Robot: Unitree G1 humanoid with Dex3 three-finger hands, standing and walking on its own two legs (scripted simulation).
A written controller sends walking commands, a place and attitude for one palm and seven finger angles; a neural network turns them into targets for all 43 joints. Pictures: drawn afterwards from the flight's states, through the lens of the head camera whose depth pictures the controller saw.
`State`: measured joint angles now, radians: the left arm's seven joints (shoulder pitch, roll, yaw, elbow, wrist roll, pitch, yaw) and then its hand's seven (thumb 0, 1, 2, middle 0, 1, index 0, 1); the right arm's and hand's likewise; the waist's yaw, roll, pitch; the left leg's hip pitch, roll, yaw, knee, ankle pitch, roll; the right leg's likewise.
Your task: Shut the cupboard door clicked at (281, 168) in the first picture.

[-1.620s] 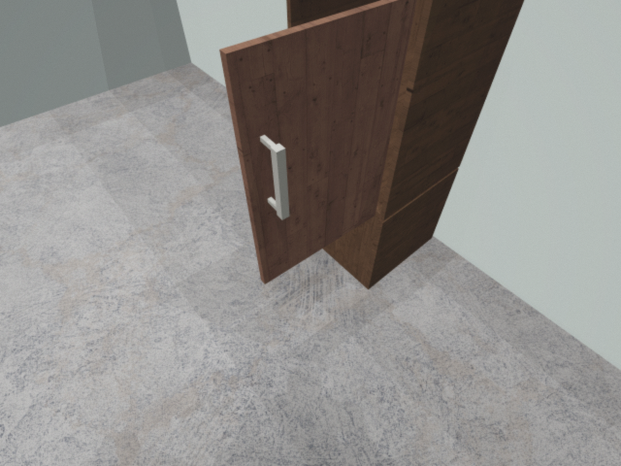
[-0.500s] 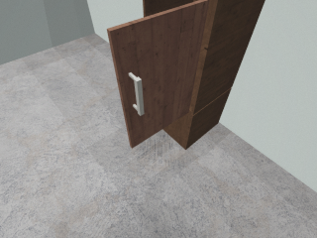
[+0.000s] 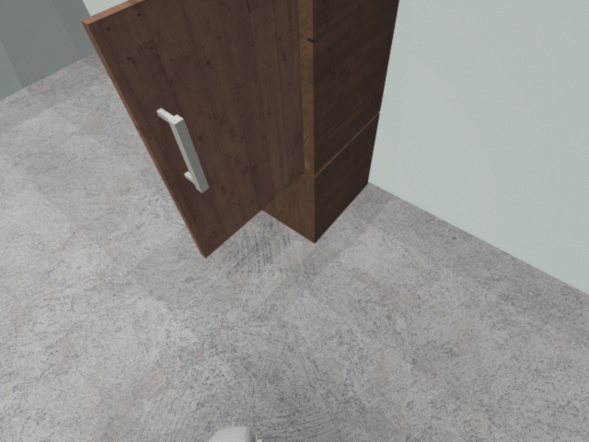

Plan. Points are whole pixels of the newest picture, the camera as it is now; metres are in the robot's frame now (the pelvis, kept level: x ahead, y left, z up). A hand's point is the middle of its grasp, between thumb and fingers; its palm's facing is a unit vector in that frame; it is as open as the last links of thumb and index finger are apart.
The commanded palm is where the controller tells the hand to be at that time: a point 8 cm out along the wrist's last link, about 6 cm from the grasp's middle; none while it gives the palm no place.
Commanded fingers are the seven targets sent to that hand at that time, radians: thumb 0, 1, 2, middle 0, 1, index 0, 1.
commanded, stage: walk to a spot facing it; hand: left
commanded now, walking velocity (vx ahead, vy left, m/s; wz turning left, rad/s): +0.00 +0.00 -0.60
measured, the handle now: (184, 152) +0.56 +0.25 +0.03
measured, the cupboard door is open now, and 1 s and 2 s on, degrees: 87 87 87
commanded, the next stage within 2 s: none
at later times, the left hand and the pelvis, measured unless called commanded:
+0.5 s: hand out of the picture +0.11 +0.23 -0.16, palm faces -0.20 -0.95 -0.23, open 7.4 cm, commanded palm none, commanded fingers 0.00 0.90 0.90 -0.20 -0.30 -0.20 -0.30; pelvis +0.00 +0.03 +0.01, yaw -17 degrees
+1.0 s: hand (237, 402) +0.19 +0.12 -0.15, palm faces -0.59 -0.78 -0.23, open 7.4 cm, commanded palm none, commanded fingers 0.00 0.90 0.90 -0.20 -0.30 -0.20 -0.30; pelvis -0.01 +0.01 +0.01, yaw -37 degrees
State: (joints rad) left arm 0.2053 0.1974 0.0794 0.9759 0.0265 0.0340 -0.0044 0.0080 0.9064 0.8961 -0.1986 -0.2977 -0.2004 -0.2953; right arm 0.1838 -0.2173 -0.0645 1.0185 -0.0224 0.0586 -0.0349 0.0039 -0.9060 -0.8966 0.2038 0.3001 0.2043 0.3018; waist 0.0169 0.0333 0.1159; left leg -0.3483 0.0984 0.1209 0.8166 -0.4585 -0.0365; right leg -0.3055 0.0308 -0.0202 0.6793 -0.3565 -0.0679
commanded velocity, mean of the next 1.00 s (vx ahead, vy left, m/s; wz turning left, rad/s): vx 0.04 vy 0.00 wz -0.60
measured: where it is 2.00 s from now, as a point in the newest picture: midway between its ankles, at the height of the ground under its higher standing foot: outside the picture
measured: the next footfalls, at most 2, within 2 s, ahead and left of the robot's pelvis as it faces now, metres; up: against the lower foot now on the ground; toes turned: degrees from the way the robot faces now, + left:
left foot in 0.44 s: +0.07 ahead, +0.16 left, +0.00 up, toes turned -18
right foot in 0.74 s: -0.02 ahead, -0.12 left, +0.00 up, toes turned -30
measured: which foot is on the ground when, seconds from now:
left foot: up 0.00-0.42, down 0.44-0.74, up 0.76-1.00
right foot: down 0.00-0.42, up 0.44-0.72, down 0.74-1.00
